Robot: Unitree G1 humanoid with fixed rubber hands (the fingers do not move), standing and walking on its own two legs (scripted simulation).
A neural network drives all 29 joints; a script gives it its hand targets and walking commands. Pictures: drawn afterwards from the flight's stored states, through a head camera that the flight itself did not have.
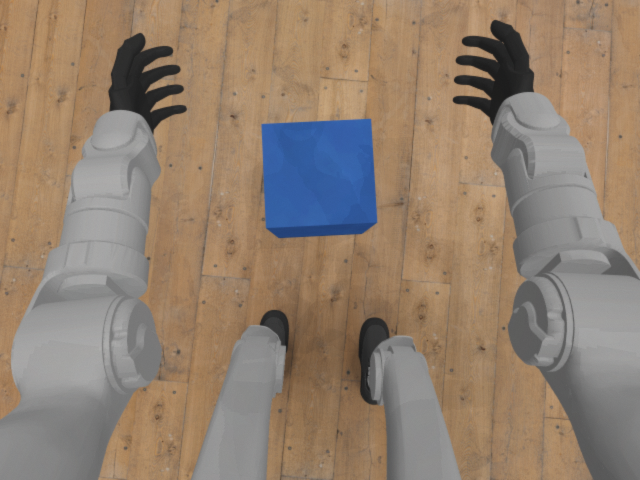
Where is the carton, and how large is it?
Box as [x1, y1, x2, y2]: [261, 119, 376, 237]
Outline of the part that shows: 370,119 261,124 266,228 278,237 362,233 376,222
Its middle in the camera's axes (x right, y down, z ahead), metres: +0.00 -0.13 +0.86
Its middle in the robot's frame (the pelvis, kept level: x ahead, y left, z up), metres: +0.53 +0.04 -0.53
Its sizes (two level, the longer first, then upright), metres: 0.210 0.200 0.250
